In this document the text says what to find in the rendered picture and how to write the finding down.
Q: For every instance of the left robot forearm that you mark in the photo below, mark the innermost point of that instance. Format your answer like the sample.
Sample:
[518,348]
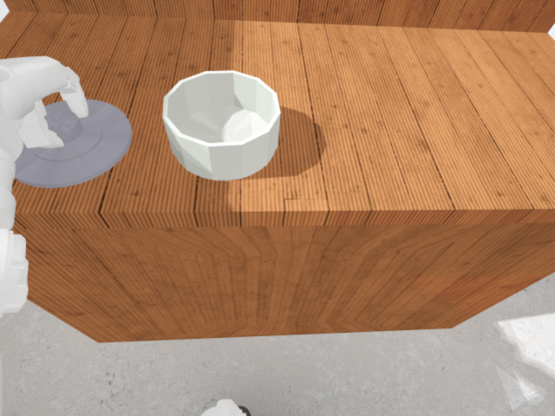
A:
[16,100]

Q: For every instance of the left robot upper arm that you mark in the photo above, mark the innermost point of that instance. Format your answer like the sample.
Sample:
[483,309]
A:
[13,280]

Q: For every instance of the knob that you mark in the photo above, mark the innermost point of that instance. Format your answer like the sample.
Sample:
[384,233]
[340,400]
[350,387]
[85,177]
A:
[65,124]

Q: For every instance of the pot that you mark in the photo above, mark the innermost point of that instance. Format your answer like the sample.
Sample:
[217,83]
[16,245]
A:
[222,125]

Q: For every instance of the lid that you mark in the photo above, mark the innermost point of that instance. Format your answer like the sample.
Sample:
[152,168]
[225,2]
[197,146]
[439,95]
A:
[105,139]

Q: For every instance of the robot left shin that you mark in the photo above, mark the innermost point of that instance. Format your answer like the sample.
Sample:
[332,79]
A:
[226,403]

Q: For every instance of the table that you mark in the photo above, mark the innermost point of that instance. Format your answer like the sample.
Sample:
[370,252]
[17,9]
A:
[413,184]

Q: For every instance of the robot left hand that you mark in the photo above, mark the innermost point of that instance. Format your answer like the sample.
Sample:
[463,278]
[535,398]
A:
[46,76]

